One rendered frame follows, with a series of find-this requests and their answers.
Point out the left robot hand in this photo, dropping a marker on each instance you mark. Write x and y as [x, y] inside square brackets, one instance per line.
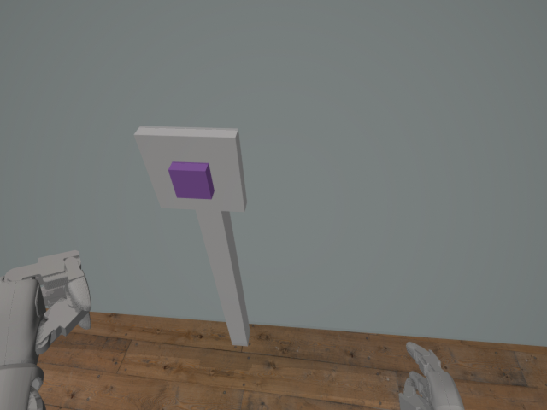
[23, 301]

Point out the panel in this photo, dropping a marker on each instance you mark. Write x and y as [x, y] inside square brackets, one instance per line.
[159, 146]

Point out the left robot forearm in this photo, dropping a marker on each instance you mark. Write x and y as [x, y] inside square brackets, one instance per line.
[19, 385]

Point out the right robot hand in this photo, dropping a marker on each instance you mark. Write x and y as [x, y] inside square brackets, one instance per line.
[438, 389]

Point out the button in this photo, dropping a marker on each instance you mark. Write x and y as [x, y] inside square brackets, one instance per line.
[191, 180]

